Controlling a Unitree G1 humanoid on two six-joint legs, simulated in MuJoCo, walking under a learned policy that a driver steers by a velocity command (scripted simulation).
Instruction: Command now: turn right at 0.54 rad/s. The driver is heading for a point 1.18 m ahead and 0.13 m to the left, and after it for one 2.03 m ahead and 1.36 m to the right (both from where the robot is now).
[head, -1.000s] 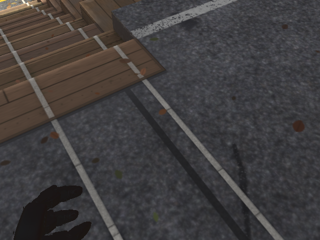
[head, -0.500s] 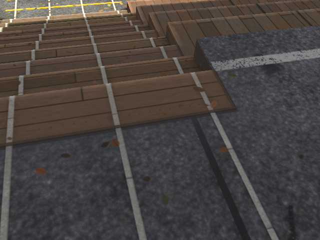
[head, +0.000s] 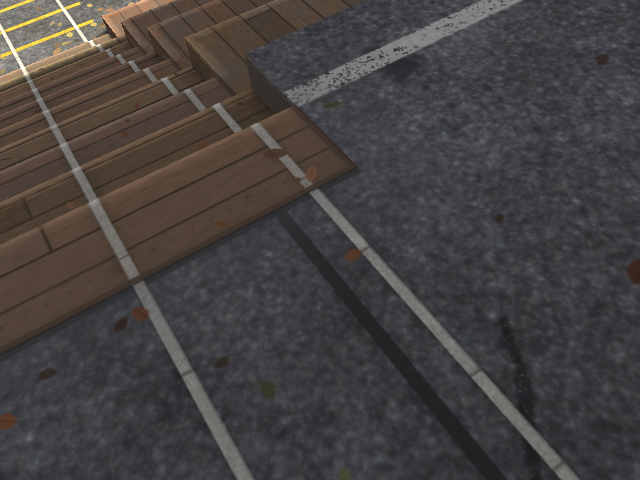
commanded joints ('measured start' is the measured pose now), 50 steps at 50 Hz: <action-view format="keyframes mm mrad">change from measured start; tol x32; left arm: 1 -28 156 37 -81 -2 -11 17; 50 14 67 18 -41 26 -121 -27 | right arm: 1 -9 -69 -20 -64 5 -22 -1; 50 207 -64 24 -93 31 -81 46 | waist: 1 -12 -140 -139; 20 -34 -118 -61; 22 -85 259 -151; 40 -54 90 -10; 45 53 -372 -477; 50 3 -127 -52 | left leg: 1 -98 0 -49 13 82 -21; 20 377 -6 34 -637 191 153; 23 757 346 -720 -892 -72 416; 31 487 142 -293 -921 427 313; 42 441 109 -326 -631 681 192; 45 -163 -79 -175 154 -180 81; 50 -105 85 -109 78 75 83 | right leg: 1 193 -234 261 -132 465 -163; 5 198 -218 378 -247 -189 -166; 18 87 -252 303 -223 -188 -146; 24 -621 -36 75 681 -239 41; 42 35 -6 11 -36 207 33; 45 715 -478 796 -135 -151 -226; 50 143 -275 289 -262 68 -141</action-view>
